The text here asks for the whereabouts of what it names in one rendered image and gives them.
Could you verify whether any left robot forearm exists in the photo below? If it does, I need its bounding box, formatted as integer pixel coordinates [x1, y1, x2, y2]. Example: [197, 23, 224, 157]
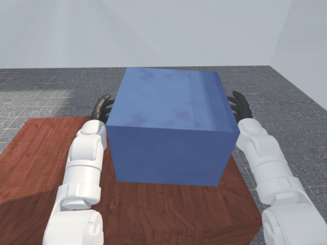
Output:
[42, 120, 107, 245]

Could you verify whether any right robot forearm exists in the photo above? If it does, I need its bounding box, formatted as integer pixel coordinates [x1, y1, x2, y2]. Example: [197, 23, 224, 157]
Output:
[236, 118, 327, 229]

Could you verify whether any left robot hand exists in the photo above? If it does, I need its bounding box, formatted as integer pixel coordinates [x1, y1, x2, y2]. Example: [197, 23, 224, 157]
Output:
[90, 94, 115, 126]

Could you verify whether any right robot upper arm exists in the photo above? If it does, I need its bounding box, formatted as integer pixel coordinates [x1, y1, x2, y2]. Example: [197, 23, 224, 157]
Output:
[262, 203, 327, 245]

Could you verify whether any pedestal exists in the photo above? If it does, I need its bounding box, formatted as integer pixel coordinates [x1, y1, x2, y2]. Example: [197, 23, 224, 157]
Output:
[0, 115, 263, 245]

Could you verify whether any right robot hand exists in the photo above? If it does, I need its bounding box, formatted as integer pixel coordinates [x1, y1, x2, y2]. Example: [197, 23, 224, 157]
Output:
[227, 91, 252, 124]

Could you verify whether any carton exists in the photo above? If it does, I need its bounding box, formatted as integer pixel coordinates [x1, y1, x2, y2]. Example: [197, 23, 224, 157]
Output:
[106, 67, 240, 186]

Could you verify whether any left robot upper arm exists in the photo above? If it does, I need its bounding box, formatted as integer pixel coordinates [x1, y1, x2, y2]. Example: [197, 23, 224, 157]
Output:
[44, 210, 104, 245]

